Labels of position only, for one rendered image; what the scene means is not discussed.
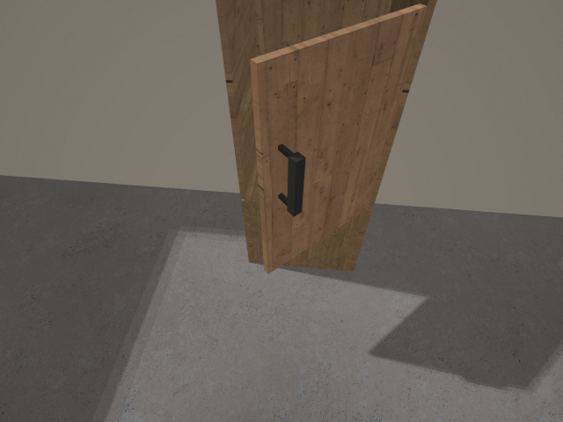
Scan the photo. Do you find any handle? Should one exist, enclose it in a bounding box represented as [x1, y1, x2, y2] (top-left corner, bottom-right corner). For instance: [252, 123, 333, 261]
[278, 144, 306, 217]

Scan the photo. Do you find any cupboard door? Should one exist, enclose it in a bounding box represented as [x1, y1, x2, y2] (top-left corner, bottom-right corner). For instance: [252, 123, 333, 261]
[250, 4, 427, 274]

